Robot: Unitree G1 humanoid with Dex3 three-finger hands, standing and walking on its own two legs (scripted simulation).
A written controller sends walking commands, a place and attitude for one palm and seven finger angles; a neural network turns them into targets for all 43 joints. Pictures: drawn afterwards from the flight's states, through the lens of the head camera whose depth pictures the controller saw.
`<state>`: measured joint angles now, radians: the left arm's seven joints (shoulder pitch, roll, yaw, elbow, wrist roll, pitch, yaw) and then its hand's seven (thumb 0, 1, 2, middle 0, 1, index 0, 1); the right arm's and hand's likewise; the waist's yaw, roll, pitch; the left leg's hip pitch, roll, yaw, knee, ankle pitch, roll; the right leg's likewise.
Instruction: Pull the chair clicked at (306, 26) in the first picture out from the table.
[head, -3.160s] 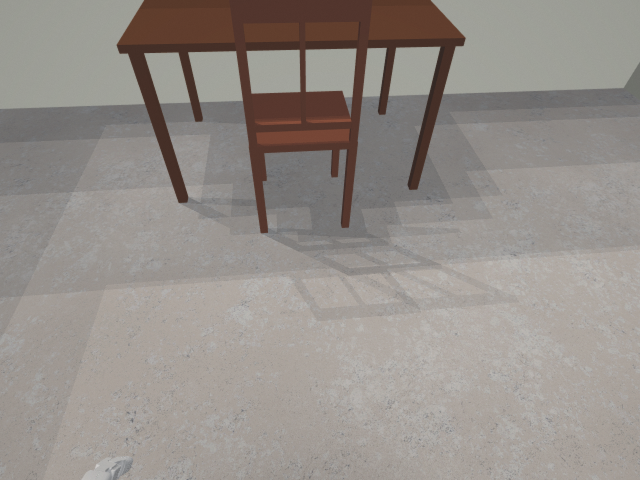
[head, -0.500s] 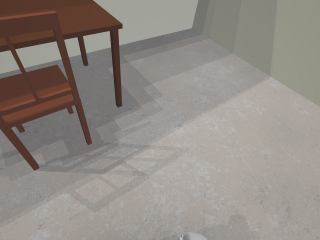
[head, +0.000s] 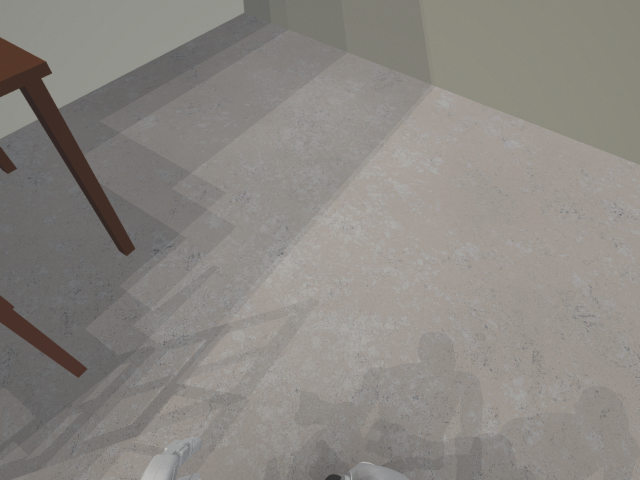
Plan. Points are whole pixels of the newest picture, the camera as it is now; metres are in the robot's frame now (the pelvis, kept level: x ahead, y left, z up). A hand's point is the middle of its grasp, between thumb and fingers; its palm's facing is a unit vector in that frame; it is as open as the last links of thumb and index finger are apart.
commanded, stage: walk to a spot facing it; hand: left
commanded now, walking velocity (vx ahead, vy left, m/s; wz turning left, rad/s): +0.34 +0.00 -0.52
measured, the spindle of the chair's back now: out of the picture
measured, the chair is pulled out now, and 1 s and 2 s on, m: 0.00 0.00 0.00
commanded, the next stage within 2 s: turn to face it in 0.78 s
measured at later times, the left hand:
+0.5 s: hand (139, 403) +0.24 +0.27 -0.16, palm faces -0.16 -0.97 -0.20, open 7.4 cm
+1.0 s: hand (258, 282) +0.44 +0.11 -0.12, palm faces -0.52 -0.81 -0.28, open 7.4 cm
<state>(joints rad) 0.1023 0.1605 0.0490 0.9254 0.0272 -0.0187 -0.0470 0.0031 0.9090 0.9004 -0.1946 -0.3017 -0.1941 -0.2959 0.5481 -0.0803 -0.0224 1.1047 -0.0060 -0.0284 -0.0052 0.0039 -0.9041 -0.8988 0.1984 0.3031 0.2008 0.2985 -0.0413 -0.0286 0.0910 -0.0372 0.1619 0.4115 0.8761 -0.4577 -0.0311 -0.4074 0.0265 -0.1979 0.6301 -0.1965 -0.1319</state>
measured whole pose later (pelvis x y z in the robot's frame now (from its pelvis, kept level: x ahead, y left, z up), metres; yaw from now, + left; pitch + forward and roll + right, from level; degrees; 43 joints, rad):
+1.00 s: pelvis +0.23 +0.01 +0.02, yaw -32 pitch +0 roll +1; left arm 0.12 0.19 0.05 0.89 0.02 0.01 0.01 0.00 0.91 0.90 -0.20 -0.30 -0.20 -0.30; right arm 0.24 -0.24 -0.07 0.96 -0.02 0.06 -0.02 0.00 -0.91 -0.90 0.19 0.30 0.19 0.30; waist -0.05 0.04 0.09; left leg -0.48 0.13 0.08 1.17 -0.43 -0.08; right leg -0.33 -0.01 -0.09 0.57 -0.25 -0.06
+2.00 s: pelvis +0.17 -0.03 +0.03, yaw +2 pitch -1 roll +2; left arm 0.21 0.17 0.02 0.89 0.01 0.02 0.02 0.00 0.90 0.90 -0.20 -0.30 -0.20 -0.30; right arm 0.21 -0.28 -0.11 0.93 -0.02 0.09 0.03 0.00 -0.91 -0.90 0.19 0.30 0.20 0.30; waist -0.03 0.03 0.06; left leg -0.53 0.03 0.00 1.15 -0.33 -0.09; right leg -0.19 -0.11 -0.18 0.49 -0.28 -0.01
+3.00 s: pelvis +0.17 -0.03 +0.03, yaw +39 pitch -1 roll +2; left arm 0.22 0.19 0.02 0.89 0.02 0.02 0.02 0.00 0.90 0.90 -0.20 -0.30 -0.20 -0.30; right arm 0.20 -0.27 -0.09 0.96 -0.02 0.10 0.04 0.00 -0.91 -0.90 0.19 0.30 0.20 0.30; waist -0.02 0.02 0.09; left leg -0.45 0.06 0.04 1.03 -0.39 -0.09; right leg -0.19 -0.14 -0.27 0.51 -0.30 -0.02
